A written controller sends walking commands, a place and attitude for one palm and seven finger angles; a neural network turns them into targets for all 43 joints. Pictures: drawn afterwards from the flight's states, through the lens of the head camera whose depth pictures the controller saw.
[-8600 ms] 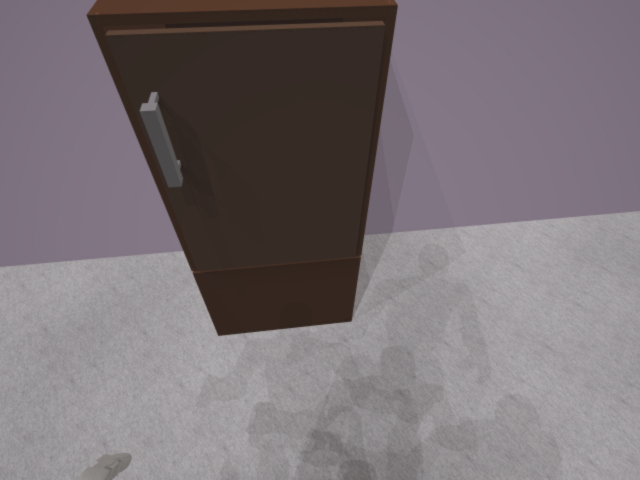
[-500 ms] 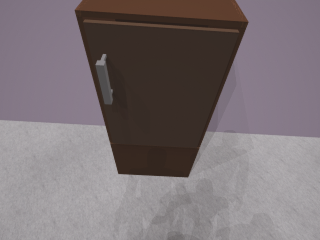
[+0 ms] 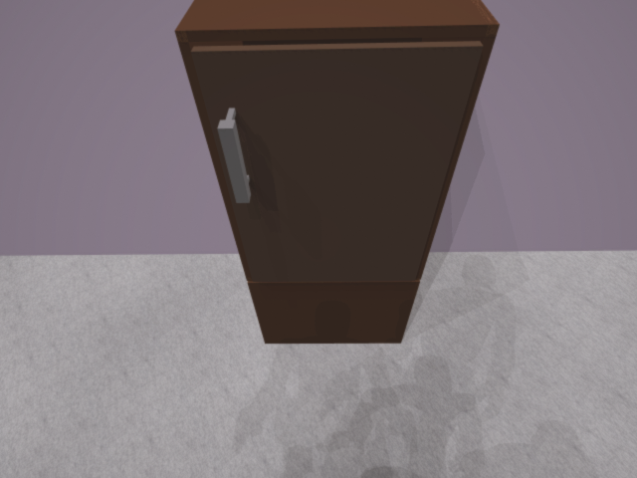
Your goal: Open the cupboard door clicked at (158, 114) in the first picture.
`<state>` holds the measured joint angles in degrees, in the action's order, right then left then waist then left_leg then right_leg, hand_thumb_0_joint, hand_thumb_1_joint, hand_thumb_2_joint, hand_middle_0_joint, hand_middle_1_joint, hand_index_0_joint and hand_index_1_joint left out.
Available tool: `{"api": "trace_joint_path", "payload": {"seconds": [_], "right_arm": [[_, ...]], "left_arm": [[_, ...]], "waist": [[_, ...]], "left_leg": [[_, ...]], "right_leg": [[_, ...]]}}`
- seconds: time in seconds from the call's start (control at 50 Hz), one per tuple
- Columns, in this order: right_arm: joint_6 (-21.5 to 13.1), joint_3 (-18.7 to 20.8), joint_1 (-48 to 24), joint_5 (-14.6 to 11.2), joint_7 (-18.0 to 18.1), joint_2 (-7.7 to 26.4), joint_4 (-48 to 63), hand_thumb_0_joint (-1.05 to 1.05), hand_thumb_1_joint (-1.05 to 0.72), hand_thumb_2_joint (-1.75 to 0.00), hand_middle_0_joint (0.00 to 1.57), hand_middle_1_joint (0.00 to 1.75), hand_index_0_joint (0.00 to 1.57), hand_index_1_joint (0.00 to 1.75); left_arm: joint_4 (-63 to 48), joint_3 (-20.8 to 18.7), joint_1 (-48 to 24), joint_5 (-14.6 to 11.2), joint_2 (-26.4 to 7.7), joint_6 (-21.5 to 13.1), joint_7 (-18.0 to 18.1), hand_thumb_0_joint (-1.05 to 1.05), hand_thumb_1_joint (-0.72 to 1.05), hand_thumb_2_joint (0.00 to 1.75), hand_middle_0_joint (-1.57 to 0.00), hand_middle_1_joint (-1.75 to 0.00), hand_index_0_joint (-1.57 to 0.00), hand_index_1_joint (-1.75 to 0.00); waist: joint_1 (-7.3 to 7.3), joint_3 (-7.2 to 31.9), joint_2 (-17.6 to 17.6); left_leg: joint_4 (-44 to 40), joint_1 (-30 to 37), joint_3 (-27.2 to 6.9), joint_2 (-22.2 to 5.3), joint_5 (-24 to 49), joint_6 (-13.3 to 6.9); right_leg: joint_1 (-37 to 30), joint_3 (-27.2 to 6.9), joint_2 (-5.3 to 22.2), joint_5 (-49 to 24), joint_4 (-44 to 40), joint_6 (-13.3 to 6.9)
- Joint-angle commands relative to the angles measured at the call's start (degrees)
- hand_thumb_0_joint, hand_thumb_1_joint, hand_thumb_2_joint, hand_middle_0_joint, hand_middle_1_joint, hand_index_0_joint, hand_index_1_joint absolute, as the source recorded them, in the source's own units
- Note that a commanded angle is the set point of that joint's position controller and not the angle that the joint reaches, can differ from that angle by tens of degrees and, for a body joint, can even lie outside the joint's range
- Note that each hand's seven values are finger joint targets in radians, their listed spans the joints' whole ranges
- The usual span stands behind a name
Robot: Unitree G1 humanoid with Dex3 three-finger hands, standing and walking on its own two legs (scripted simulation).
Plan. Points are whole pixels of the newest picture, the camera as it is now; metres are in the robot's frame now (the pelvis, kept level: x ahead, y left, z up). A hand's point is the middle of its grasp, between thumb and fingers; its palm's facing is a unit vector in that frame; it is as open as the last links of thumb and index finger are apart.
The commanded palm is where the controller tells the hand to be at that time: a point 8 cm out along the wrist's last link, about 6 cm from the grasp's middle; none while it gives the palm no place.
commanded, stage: come to a stop and stand still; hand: left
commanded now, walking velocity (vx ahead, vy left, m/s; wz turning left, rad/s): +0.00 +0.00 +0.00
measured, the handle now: (237, 157) +0.60 +0.18 +0.06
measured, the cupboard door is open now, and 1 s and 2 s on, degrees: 0 0 0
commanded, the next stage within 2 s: look again from close up in 0.02 s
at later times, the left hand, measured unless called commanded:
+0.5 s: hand out of the picture +0.06 +0.16 -0.17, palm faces -0.04 -0.97 -0.22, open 7.4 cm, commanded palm none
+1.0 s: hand (213, 367) +0.25 +0.16 +0.00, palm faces +0.19 -0.98 -0.09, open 7.8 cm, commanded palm +0.16 +0.22 -0.04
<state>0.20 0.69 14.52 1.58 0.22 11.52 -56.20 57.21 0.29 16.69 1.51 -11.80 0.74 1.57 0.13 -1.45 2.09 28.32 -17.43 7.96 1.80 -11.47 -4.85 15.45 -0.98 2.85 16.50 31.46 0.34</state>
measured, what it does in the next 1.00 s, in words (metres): shifts its weight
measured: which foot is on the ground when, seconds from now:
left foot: down 0.00-1.00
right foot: down 0.00-1.00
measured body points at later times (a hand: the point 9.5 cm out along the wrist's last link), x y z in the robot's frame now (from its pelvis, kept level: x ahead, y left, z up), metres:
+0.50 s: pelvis +0.04 -0.03 +0.00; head +0.06 -0.03 +0.45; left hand +0.06 +0.21 -0.15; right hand +0.07 -0.28 -0.15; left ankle +0.05 +0.07 -0.73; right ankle +0.01 -0.15 -0.73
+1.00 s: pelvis +0.04 -0.06 -0.02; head +0.07 -0.07 +0.43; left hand +0.23 +0.21 +0.01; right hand +0.22 -0.31 -0.11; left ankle +0.05 +0.07 -0.73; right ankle +0.01 -0.15 -0.73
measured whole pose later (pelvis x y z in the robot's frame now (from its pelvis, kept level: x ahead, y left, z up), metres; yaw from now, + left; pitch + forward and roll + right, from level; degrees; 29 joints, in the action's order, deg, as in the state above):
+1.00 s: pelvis +0.04 -0.06 -0.02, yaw +2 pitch +8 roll +2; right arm -13.0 3.4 9.9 -0.4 2.1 12.5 -41.3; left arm 12.3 -12.3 19.9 -12.4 -11.4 -22.8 -9.7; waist -1.1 5.8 -0.5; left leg 40.9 -29.3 3.5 -0.9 -19.2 0.5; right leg 26.4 2.8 0.7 25.6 44.1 -2.2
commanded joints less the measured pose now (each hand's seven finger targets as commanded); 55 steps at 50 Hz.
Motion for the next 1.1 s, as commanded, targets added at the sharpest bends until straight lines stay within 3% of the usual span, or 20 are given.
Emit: {"api": "trace_joint_path", "payload": {"seconds": [0.0,0.34,0.66,0.7,0.72,0.74,0.76,0.78,0.8,0.82,0.84,0.86,0.88,0.9,0.92,0.96,0.98,1.0,1.06,1.08], "right_arm": [[-1.6,1.7,0.2,-0.4,0.3,7.7,2.8,0.00,-0.90,-0.90,0.20,0.30,0.20,0.30],[-2.8,1.3,0.0,-0.9,0.8,7.4,-1.7,0.00,-0.90,-0.90,0.20,0.30,0.20,0.30],[-2.8,1.1,-3.2,-0.7,1.2,9.9,-3.0,0.00,-0.90,-0.90,0.20,0.30,0.20,0.30],[-2.8,1.1,-3.7,-0.8,1.2,10.3,-3.0,0.00,-0.90,-0.90,0.20,0.30,0.20,0.30],[-2.1,1.2,-4.6,-1.6,1.0,8.2,0.5,0.00,-0.90,-0.90,0.20,0.30,0.20,0.30],[-9.7,3.8,-1.0,-3.7,2.4,13.7,17.5,0.00,-0.90,-0.90,0.20,0.30,0.20,0.30],[-15.5,2.1,-4.9,-2.4,4.7,10.3,16.5,0.00,-0.90,-0.90,0.20,0.30,0.20,0.30],[-16.5,2.4,-5.9,-2.7,5.1,10.2,13.4,0.00,-0.90,-0.90,0.20,0.30,0.20,0.30],[-16.2,2.7,-2.8,-3.9,4.4,6.9,12.7,0.00,-0.90,-0.90,0.20,0.30,0.20,0.30],[-16.5,4.2,-3.8,-3.2,3.3,8.7,17.0,0.00,-0.90,-0.90,0.20,0.30,0.20,0.30],[-16.4,5.5,-4.2,-2.5,3.2,9.4,17.6,0.00,-0.90,-0.90,0.20,0.30,0.20,0.30],[-16.1,5.7,-4.7,-2.0,3.2,9.2,18.6,0.00,-0.90,-0.90,0.20,0.30,0.20,0.30],[-15.7,5.9,-5.1,-2.4,2.9,9.3,19.8,0.00,-0.90,-0.90,0.20,0.30,0.20,0.30],[-15.1,5.6,-5.4,-2.1,2.3,9.1,20.5,0.00,-0.90,-0.90,0.20,0.30,0.20,0.30],[-15.1,5.8,-6.8,-2.2,2.0,9.4,21.8,0.00,-0.90,-0.90,0.20,0.30,0.20,0.30],[-16.2,5.8,-8.1,-2.5,1.7,9.7,24.2,0.00,-0.90,-0.90,0.20,0.30,0.20,0.30],[-16.4,5.9,-7.5,-3.0,1.3,10.1,24.9,0.00,-0.90,-0.90,0.20,0.30,0.20,0.30],[-16.9,5.6,-7.5,-2.8,1.1,10.5,26.6,0.00,-0.90,-0.90,0.20,0.30,0.20,0.30],[-17.9,5.1,-7.1,-2.9,2.0,9.5,29.8,0.00,-0.90,-0.90,0.20,0.30,0.20,0.30],[-17.8,4.8,-5.7,-2.8,2.3,9.6,29.4,0.00,-0.90,-0.90,0.20,0.30,0.20,0.30]], "left_arm": [[-2.2,-1.3,1.9,0.0,-5.9,-1.4,0.1,0.00,0.90,0.90,-0.20,-0.30,-0.20,-0.30],[1.4,-1.1,0.9,-0.3,-7.4,-2.6,0.2,0.00,0.90,0.90,-0.20,-0.30,-0.20,-0.30],[1.2,-1.8,-3.4,-0.5,-10.3,-2.7,0.1,0.00,0.90,0.90,-0.20,-0.30,-0.20,-0.30],[1.1,-1.9,-3.7,-0.5,-10.8,-2.8,0.1,0.00,0.90,0.90,-0.20,-0.30,-0.20,-0.30],[2.3,-1.2,2.3,-0.5,-5.9,-2.6,2.8,0.00,0.90,0.90,-0.20,-0.30,-0.20,-0.30],[-80.6,-19.1,-40.8,-8.5,-25.9,-14.4,2.8,0.00,0.88,0.89,-0.20,-0.32,-0.20,-0.32],[-61.7,-16.0,-6.8,-4.2,-19.1,-12.3,2.8,0.00,0.85,0.88,-0.20,-0.33,-0.20,-0.33],[-59.0,-14.2,-4.5,-7.1,-14.8,-10.9,4.7,0.00,0.83,0.87,-0.21,-0.34,-0.21,-0.34],[-48.1,-5.4,11.0,-8.7,1.4,-6.6,3.6,0.00,0.81,0.86,-0.21,-0.36,-0.21,-0.36],[-57.1,-8.2,2.8,-10.2,-1.1,-8.3,2.0,0.00,0.78,0.85,-0.21,-0.37,-0.21,-0.37],[-54.9,-10.9,6.8,-10.6,-2.6,-10.7,-0.2,0.00,0.76,0.84,-0.21,-0.39,-0.21,-0.39],[-48.9,-12.0,13.1,-11.6,-1.7,-13.6,-2.3,0.00,0.74,0.83,-0.21,-0.40,-0.21,-0.40],[-42.1,-14.4,19.9,-12.0,-2.1,-16.3,-5.0,0.00,0.71,0.82,-0.21,-0.42,-0.21,-0.42],[-40.2,-15.0,22.1,-13.1,-0.9,-19.8,-8.2,0.00,0.69,0.81,-0.22,-0.43,-0.22,-0.43],[-40.7,-15.9,22.3,-14.6,-1.4,-23.9,-11.8,0.00,0.67,0.80,-0.22,-0.45,-0.22,-0.45],[-40.7,-17.9,19.2,-17.0,-3.7,-31.1,-18.9,0.00,0.62,0.78,-0.22,-0.48,-0.22,-0.48],[-39.8,-21.2,17.0,-18.0,-7.2,-33.5,-22.2,0.00,0.60,0.77,-0.22,-0.50,-0.22,-0.50],[-44.0,-22.4,12.9,-19.4,-9.3,-36.2,-25.7,0.00,0.57,0.76,-0.22,-0.51,-0.22,-0.51],[-54.6,-26.9,2.5,-22.8,-14.5,-39.4,-29.2,0.00,0.50,0.73,-0.23,-0.55,-0.23,-0.55],[-58.5,-27.8,-3.5,-24.1,-16.5,-39.9,-29.3,0.00,0.48,0.72,-0.23,-0.57,-0.23,-0.57]], "waist": [[0.28,-0.3,-0.9],[-0.24,1.9,-3.1],[0.11,3.9,-2.1],[0.08,4.5,-3.2],[0.40,2.4,-2.2],[-4.12,29.0,1.6],[1.57,25.2,16.1],[0.46,22.7,11.8],[-2.06,14.2,9.2],[-1.28,8.6,4.1],[-1.19,7.9,-1.4],[-0.06,5.6,-10.0],[1.14,3.1,-13.0],[1.87,3.8,-18.1],[2.76,5.9,-19.3],[3.15,9.9,-16.7],[3.55,11.3,-11.1],[3.29,15.7,-7.0],[2.92,25.3,2.8],[1.55,25.5,2.6]], "left_leg": [[-13.6,0.5,-14.1,-10.3,-16.6,0.8],[-6.2,7.1,-8.4,-8.7,1.9,1.9],[-4.8,10.1,-7.9,-9.4,12.2,2.4],[-4.1,10.8,-7.6,-9.5,14.2,2.4],[6.8,7.5,-4.8,-10.2,13.8,4.4],[-0.4,17.6,-8.5,-2.2,27.5,3.2],[-2.9,28.7,-9.2,-5.3,39.2,2.0],[-1.2,22.8,-9.1,-5.7,38.1,4.5],[-1.1,21.0,-8.9,-6.3,36.8,3.6],[1.3,14.5,-9.9,-6.3,33.5,4.3],[4.4,10.4,-8.5,-5.3,28.2,4.3],[6.9,3.3,-8.0,-3.8,21.8,4.3],[9.2,-2.4,-7.5,-2.6,19.1,4.5],[11.0,-7.8,-7.1,-2.1,16.3,4.9],[13.6,-11.6,-6.3,-1.4,13.5,5.2],[18.0,-16.7,-5.7,-0.5,8.3,5.5],[20.2,-17.7,-5.8,-0.3,7.6,5.8],[22.2,-18.8,-5.9,0.0,6.2,5.7],[27.5,-19.9,-5.4,-0.1,3.2,4.5],[29.4,-21.5,-6.2,-0.6,1.6,4.4]], "right_leg": [[1.9,-1.7,0.7,3.9,-4.7,-2.6],[0.4,-5.2,3.1,-6.2,-7.9,-2.9],[-3.8,-4.5,3.3,-16.2,-7.2,-2.9],[-4.6,-4.4,3.5,-19.3,-7.0,-2.9],[-3.8,-6.8,6.5,-30.6,-8.9,-0.1],[-6.1,0.5,0.3,-36.6,-1.5,-3.4],[-0.2,2.8,-2.8,-23.3,3.8,-3.1],[1.5,5.7,-2.6,-10.5,2.5,-2.9],[6.5,6.0,-2.7,-7.7,0.8,-1.5],[7.2,5.9,-2.2,-9.6,-0.5,-1.4],[8.0,6.2,-2.6,-14.0,-1.2,-1.1],[9.1,6.9,-2.8,-18.1,0.7,-0.8],[9.1,6.6,-2.4,-23.1,3.3,-0.7],[10.2,6.9,-2.3,-26.9,6.8,-0.1],[11.1,6.2,-2.3,-28.8,10.3,0.3],[13.4,3.7,-1.7,-27.8,14.8,0.6],[14.0,2.2,-1.0,-27.0,17.0,-0.1],[14.3,0.6,-0.8,-24.7,18.5,-0.2],[15.0,-4.4,-0.6,-15.4,19.0,0.5],[15.9,-6.2,-0.6,-12.7,18.9,0.8]]}}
